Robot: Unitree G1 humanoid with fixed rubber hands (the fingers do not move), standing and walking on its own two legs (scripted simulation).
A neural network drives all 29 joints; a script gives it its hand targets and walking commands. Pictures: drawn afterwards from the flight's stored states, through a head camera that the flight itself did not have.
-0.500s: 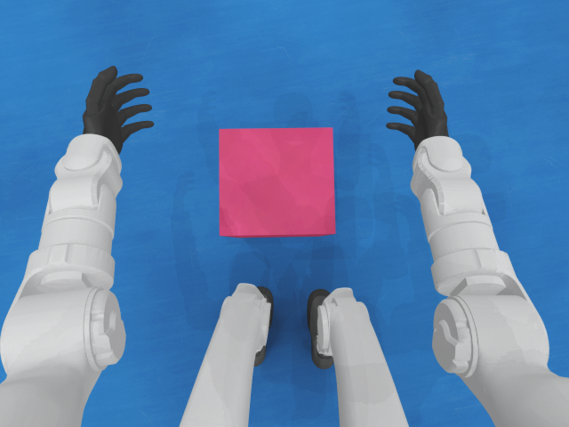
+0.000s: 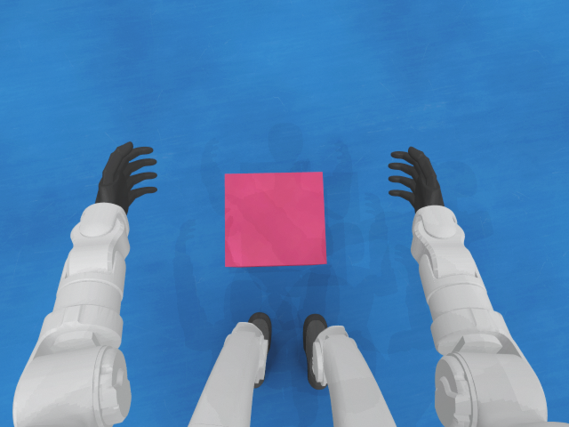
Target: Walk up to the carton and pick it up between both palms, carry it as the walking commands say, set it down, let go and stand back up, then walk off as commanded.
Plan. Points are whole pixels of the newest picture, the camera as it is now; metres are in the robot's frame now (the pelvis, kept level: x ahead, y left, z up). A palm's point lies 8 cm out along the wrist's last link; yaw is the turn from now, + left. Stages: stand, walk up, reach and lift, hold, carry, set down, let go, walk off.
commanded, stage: let go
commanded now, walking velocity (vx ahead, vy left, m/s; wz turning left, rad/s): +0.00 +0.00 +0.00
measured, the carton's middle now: (275, 226) +0.42 +0.04 -0.54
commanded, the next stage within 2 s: stand in 0.98 s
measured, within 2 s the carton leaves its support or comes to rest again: neither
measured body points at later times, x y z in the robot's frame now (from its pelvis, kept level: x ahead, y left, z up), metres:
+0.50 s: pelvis +0.06 +0.00 +0.08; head +0.13 +0.00 +0.52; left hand +0.24 +0.23 -0.01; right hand +0.26 -0.23 -0.01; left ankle +0.03 +0.08 -0.66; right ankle +0.04 -0.10 -0.66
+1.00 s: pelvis +0.05 -0.01 +0.08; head +0.06 -0.01 +0.53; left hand +0.22 +0.22 +0.01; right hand +0.23 -0.25 +0.01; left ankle +0.03 +0.08 -0.66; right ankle +0.04 -0.10 -0.66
